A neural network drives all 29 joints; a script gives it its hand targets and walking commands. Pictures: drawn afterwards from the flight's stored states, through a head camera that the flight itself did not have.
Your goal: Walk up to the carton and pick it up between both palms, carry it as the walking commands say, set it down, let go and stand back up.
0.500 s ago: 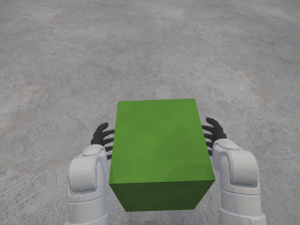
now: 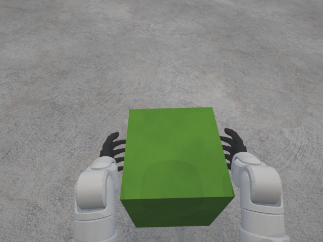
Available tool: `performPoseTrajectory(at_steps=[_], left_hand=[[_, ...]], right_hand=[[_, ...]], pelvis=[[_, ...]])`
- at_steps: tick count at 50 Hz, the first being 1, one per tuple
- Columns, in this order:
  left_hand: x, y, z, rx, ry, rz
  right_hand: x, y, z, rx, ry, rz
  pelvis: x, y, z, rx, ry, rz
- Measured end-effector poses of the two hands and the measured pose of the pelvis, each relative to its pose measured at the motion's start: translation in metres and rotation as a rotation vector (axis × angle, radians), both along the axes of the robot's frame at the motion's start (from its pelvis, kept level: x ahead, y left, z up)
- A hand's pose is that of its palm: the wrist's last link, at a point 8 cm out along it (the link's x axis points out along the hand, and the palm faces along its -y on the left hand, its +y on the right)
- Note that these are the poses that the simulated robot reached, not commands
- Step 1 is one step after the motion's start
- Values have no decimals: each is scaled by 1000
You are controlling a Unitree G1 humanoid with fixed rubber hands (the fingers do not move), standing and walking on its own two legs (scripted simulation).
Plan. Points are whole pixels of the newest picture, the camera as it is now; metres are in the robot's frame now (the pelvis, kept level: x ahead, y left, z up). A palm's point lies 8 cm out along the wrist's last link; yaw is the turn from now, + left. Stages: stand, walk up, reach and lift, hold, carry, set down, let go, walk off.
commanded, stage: carry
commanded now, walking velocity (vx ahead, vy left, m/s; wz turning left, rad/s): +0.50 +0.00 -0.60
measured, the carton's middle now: (171, 171) +0.29 +0.00 +0.01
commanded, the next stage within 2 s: none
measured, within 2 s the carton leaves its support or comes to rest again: neither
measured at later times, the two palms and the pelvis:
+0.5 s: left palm (131, 75) +0.65 +0.15 +0.05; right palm (211, 86) +0.58 -0.13 +0.08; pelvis +0.36 +0.08 -0.02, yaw -17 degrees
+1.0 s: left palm (160, 38) +0.96 +0.04 +0.05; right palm (220, 51) +0.84 -0.22 +0.07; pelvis +0.66 +0.03 -0.03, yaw -29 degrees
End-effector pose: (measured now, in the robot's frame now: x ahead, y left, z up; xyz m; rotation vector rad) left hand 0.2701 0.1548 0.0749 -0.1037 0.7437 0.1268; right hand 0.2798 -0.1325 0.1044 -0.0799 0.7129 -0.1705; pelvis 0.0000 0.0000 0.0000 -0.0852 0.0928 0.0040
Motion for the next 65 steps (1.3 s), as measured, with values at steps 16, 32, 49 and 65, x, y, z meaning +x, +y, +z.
performPoseTrajectory(at_steps=[16,32,49,65], left_hand=[[241,12,-38,5,20,-81],[476,-25,-2,17,4,-382],[682,-110,-25,31,-2,-484],[851,-228,5,42,-1,-759]], right_hand=[[220,12,-38,10,22,-84],[370,-9,-3,9,9,-373],[550,-83,-31,30,2,-480],[652,-158,-4,39,5,-752]], pelvis=[[234,33,-36,-31,-14,-83],[444,85,1,-2,-24,-383],[651,30,-29,-26,-53,-488],[828,-4,4,18,-66,-769]])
